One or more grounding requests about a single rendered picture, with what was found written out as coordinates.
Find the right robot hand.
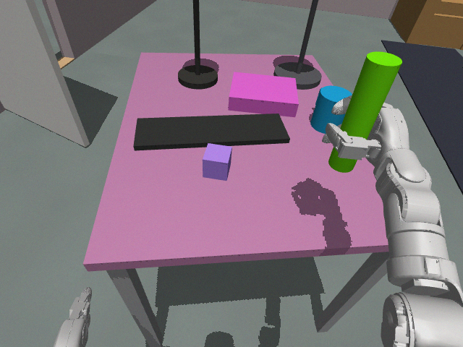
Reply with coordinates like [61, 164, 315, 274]
[322, 95, 409, 167]

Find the left robot hand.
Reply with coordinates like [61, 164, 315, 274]
[53, 287, 92, 347]

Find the desk lamp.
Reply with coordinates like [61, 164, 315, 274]
[274, 0, 322, 90]
[178, 0, 218, 89]

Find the table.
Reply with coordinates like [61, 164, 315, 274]
[83, 53, 390, 347]

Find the armchair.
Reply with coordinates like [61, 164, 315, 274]
[391, 0, 463, 50]

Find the right robot arm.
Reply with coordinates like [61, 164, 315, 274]
[373, 149, 463, 347]

